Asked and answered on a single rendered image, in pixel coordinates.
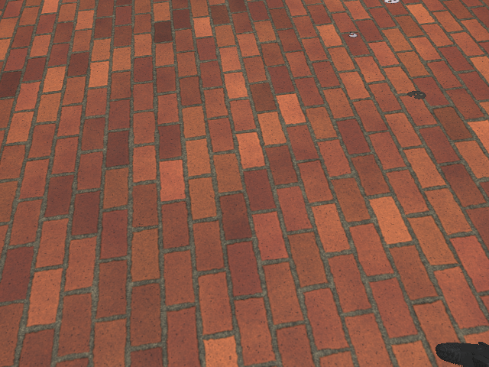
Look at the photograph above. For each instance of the robot right hand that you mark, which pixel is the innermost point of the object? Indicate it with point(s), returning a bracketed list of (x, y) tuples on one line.
[(466, 354)]

